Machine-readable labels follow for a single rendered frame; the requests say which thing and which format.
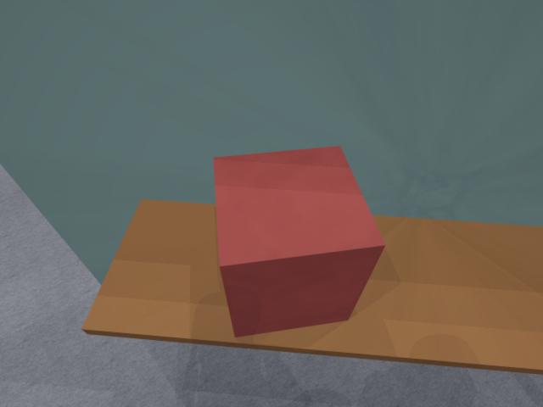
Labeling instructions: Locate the carton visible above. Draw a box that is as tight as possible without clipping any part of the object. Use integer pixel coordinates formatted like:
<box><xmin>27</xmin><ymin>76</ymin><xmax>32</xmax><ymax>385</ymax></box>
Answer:
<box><xmin>213</xmin><ymin>146</ymin><xmax>385</xmax><ymax>337</ymax></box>

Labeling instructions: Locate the table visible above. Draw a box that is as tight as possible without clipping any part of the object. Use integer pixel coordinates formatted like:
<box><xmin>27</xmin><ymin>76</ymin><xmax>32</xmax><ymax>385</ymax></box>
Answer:
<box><xmin>82</xmin><ymin>199</ymin><xmax>543</xmax><ymax>375</ymax></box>

